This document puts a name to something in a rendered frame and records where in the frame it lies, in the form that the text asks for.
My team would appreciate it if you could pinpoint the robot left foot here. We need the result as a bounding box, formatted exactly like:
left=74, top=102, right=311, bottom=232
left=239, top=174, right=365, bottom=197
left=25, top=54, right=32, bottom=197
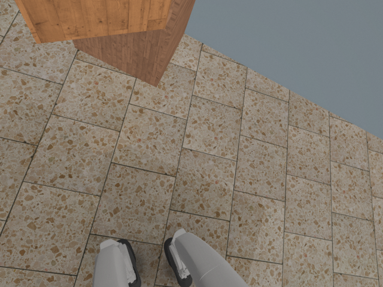
left=117, top=239, right=141, bottom=287

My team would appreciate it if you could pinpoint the robot right thigh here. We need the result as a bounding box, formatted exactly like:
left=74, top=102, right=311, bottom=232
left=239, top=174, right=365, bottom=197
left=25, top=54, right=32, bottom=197
left=169, top=233, right=249, bottom=287

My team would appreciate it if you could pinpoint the cupboard door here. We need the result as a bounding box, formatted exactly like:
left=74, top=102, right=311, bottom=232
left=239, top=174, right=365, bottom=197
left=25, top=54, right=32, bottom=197
left=15, top=0, right=172, bottom=44

